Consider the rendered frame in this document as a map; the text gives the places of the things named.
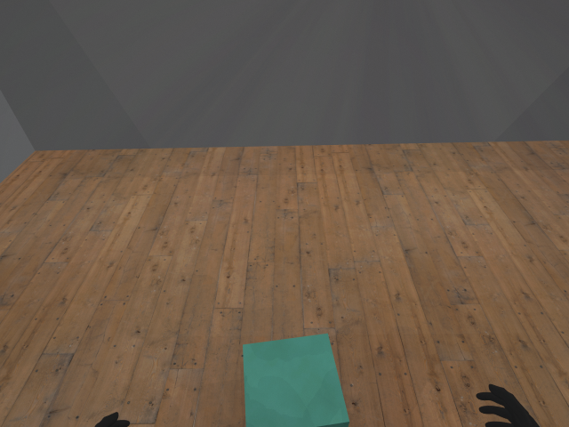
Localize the robot right hand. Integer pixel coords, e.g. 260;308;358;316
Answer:
476;384;540;427

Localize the carton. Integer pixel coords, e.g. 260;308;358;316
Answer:
243;334;349;427

